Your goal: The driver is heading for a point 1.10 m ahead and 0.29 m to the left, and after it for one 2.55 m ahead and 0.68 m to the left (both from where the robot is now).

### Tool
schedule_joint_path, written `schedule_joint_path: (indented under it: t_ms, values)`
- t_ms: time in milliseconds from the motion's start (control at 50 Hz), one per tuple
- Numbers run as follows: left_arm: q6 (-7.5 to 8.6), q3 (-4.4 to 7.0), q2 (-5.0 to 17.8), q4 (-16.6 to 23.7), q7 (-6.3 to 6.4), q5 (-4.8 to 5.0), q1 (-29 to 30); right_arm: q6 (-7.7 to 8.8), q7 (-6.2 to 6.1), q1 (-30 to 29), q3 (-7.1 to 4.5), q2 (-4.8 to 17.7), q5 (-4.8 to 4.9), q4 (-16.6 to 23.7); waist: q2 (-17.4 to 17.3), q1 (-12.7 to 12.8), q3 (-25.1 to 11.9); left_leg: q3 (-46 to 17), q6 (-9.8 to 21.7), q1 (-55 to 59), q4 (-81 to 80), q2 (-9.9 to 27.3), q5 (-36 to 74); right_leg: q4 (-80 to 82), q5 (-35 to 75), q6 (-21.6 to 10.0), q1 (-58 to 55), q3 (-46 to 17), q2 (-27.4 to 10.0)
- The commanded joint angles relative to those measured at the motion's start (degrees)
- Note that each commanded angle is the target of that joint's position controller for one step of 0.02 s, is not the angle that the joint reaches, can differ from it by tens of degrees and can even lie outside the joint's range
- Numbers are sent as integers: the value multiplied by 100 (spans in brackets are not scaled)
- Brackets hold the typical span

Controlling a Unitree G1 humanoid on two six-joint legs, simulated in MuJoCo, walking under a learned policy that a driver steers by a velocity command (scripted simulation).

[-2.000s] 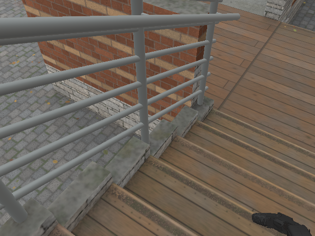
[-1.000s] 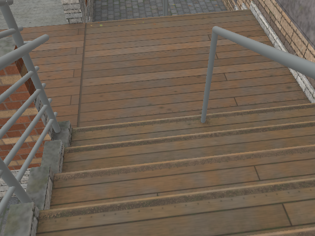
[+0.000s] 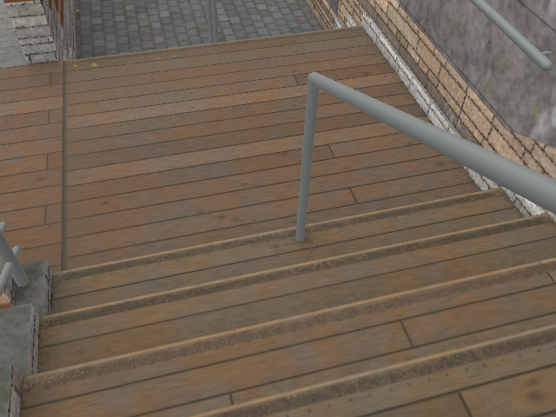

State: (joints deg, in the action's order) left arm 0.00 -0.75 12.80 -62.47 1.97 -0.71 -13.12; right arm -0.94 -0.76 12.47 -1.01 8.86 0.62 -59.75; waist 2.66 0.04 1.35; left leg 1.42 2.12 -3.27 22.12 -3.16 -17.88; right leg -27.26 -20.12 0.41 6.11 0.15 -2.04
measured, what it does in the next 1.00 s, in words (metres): goes down: left foot 0.15 m lower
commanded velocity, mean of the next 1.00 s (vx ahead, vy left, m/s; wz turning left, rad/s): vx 0.40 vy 0.00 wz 0.00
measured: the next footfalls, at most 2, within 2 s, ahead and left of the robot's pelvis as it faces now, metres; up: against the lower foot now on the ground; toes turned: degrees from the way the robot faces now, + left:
left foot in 0.44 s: +0.22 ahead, +0.15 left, -0.15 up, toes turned +3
right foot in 1.02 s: +0.59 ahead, -0.05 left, -0.31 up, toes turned -1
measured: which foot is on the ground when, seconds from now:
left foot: down 0.00-0.16, up 0.18-0.42, down 0.44-1.00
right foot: down 0.00-0.44, up 0.46-1.00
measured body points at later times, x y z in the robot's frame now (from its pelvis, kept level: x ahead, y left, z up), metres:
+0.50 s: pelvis +0.15 +0.06 -0.16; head +0.17 +0.10 +0.29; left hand +0.00 +0.29 -0.31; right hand +0.28 -0.19 -0.27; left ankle +0.18 +0.15 -0.89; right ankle -0.02 -0.12 -0.69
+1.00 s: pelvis +0.42 +0.04 -0.26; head +0.43 +0.03 +0.19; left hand +0.64 +0.26 -0.36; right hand +0.31 -0.18 -0.41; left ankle +0.18 +0.15 -0.88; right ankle +0.57 -0.05 -1.00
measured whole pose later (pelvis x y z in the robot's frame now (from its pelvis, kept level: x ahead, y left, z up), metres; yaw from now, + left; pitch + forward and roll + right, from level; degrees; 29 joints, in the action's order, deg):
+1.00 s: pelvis +0.42 +0.04 -0.26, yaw +2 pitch -1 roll +5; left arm 3.4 2.9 12.4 -51.0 -1.0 -1.3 0.5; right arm 3.4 -2.5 30.3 -0.6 10.3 -3.0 -59.8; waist 3.3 -7.7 1.0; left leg 2.0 3.7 -1.5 58.6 -5.4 -50.6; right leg -19.9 21.4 -3.3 21.6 1.4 -4.0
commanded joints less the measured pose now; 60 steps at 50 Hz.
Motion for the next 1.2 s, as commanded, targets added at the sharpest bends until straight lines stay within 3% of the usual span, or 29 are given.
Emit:
schedule_joint_path:
  t_ms: [20, 140, 260, 320, 380, 440, 460, 480, 520, 540, 560, 580, 600, 640, 680, 720, 760, 820, 860, 940, 1000, 1020, 1040, 1060, 1080, 1100, 1140, 1180, 1200]
  values:
    - [71, 129, 556, -19, -2, -49, -466, 0, -23, 178, -195, 669, -29, 32, -118, 131, -124, -390, 197, 4, -162, 461, 1059, 32, 681, -409, 90, 1, -118]
    - [215, 349, 819, -364, -4, -202, -1579, 171, 6, -423, -345, 694, -130, 261, 348, 629, 823, 51, 32, -2496, 1443, 207, -143, 178, -276, -1210, -434, -1284, -706]
    - [641, 434, 807, -555, 122, -337, -2351, 341, 59, -1535, -513, 947, -101, 710, 89, 1005, 760, -1414, -247, -5125, 2968, 669, 111, -765, -160, -1817, -1129, -2773, -1607]
    - [719, 358, 531, -46, 54, -185, -803, 147, 348, -1155, -233, 421, -82, 830, 93, 126, 444, -538, -97, -1579, 1201, 499, 3070, -722, -1405, -1107, 2113, -1195, -645]
    - [577, 409, 608, -112, 87, -138, -1016, -139, 555, -135, -182, 599, 25, 596, 348, -167, 520, 85, -104, 584, 1077, 345, 3575, -1479, -1099, -906, 3203, -378, -391]
    - [279, 447, 706, -236, 88, -139, -1530, -7, 393, 1615, -389, 1223, -318, -85, -1027, -903, 120, -113, 252, 1482, -381, 657, 2988, -5225, -1073, -968, 2302, -21, 183]
    - [220, 490, 342, -227, 109, -18, -1954, 148, 352, 2272, -417, 1507, -347, -285, -1725, -760, -405, -546, 227, 2217, 1331, 1252, 4604, -7583, -2834, -845, 3283, -202, 609]
    - [253, 510, 356, -97, 130, 92, -2518, 233, 344, 2170, -295, 1483, -255, -112, -1772, -225, -715, -1551, 233, 2418, 1746, 1895, 5101, -7868, -2324, -919, 4136, -680, 427]
    - [244, 507, 522, 274, 73, -87, -1687, 268, 182, 1654, -449, 1780, -128, 120, -1868, -224, -478, -3840, 1496, 1303, -246, 2880, -1034, -7746, -1213, -726, 5317, -248, 79]
    - [177, 568, 719, 405, -11, -202, -974, 312, 172, 1237, -331, 1325, -192, 341, -1195, -203, 345, -3642, 1438, 337, -445, 2562, -1400, -7109, -829, -660, 5251, -300, -189]
    - [173, 585, 617, 448, -79, -123, -782, 460, 165, 815, -210, 1125, -385, 453, -888, -10, 641, -3068, 1301, -728, -309, 2288, -382, -5412, 410, -527, 4518, -756, -321]
    - [99, 580, 443, 372, -128, -132, -838, 556, 167, 970, -224, 1140, -442, 368, -980, 140, 787, -2892, 1329, -1258, -208, 2123, 242, -4941, 482, -416, 4012, -714, -373]
    - [5, 545, 233, 441, -144, -118, -593, 654, 107, 1081, -185, 1001, -290, 292, -799, 262, 962, -2377, 1262, -1835, -364, 1783, 649, -4079, 1030, -188, 3579, -612, -363]
    - [-81, 500, 100, 605, -160, -177, -228, 666, 46, 1283, -199, 1087, -188, 239, -1043, 300, 755, -2091, 1337, -1778, -379, 1640, 1746, -3297, 1240, -65, 3190, -295, -262]
    - [-146, 508, 137, 483, -205, -144, -470, 598, 93, 1332, -217, 1158, -289, 255, -1084, 353, 379, -1669, 1303, -1791, -101, 1559, 2559, -3415, 1993, -217, 2709, -72, -134]
    - [-25, 586, 310, 738, -315, -117, 384, 630, 38, 1701, -132, 761, -163, 119, -543, 158, 589, -1811, 1248, -1010, 297, 1399, 1052, -2652, 3522, -416, 3781, -579, -307]
    - [117, 578, 345, 960, -348, -205, 1319, 660, -65, 2014, -109, 770, -204, 146, -470, -252, 593, -2109, 1283, -72, 411, 1434, 281, -2127, 3673, -460, 4745, -667, -205]
    - [229, 478, 206, 1265, -424, -273, 1793, 666, -87, 1825, -65, 676, -228, 205, -232, -353, 623, -1597, 1186, -1075, 740, 1163, -277, -1036, 4754, -324, 3616, -295, -240]
    - [223, 411, 110, 1377, -474, -154, 1875, 637, -12, 1840, -53, 692, -171, 192, -463, -536, 729, -1207, 974, -1730, 858, 973, -313, -747, 4774, -376, 2548, -2, -144]
    - [271, 390, 216, 1468, -370, 39, 1777, 495, -148, 2172, -65, 689, -338, 66, -293, -832, 1056, -1076, 792, -981, 1831, 857, 670, 374, 4259, -267, 1945, 122, -193]
    - [432, 566, 441, 599, -166, -144, -635, 310, -310, 2208, -124, 1047, -377, -110, 237, 177, 184, -778, 887, -570, 4992, 694, 2532, 1474, 4157, -426, -152, 491, -44]
    - [428, 685, 783, 364, -189, -198, -1432, 300, -273, 2402, -167, 979, -293, -210, 452, 462, -276, -593, 815, -1763, 6910, 272, 14, 872, 4218, -542, -1654, -26, -443]
    - [413, 595, 923, 340, -278, -198, -1924, 422, -212, 3096, -159, 491, 8, -119, 910, 173, -1430, -675, 503, -3650, 8874, -117, -3422, -1857, 7043, -917, -3813, -948, -1581]
    - [352, 644, 1011, 423, -325, 70, -1949, 454, -236, 2993, -206, 928, 124, 196, 784, 401, -2078, -795, 454, -4656, 8702, 143, -2592, -1478, 5581, -1431, -4293, -2028, -2061]
    - [284, 785, 1361, 501, -231, 132, -1476, 390, -246, 2080, -236, 996, -39, 496, 1090, 455, -1333, -401, 328, -5433, 8610, 242, -1659, 95, 1694, -2085, -3081, -3011, -2398]
    - [227, 642, 833, 736, -161, 125, -900, 322, -183, 1309, -271, 1130, -288, 605, 0, 339, -428, -224, 302, -5213, 8109, 529, -1054, 935, -101, -1903, -1631, -2835, -2037]
    - [357, 542, 611, 750, -126, -35, -514, 206, -35, 1194, -291, 991, -405, 552, -265, -81, 182, -780, 182, -3905, 6025, 825, -14, 799, 1302, -1822, 469, -2390, -1818]
    - [449, 492, 421, 543, -111, 8, -691, -12, 103, 1241, -184, 380, -438, 428, -163, -340, 353, -637, -153, -3178, 4699, 939, 531, 939, 1728, -1712, 1423, -1665, -1263]
    - [473, 489, 454, 470, -102, 34, -862, -23, 130, 1131, -200, 430, -443, 495, 33, -289, 317, -649, -153, -3350, 4404, 920, 646, 846, 2631, -1734, 1218, -1544, -1340]
Velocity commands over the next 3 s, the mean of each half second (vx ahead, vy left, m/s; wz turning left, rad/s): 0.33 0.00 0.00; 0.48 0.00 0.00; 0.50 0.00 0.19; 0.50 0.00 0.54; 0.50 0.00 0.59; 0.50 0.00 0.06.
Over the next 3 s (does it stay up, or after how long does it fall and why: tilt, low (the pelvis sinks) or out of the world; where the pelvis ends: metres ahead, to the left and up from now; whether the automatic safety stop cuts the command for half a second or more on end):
stays up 1.36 0.41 -0.77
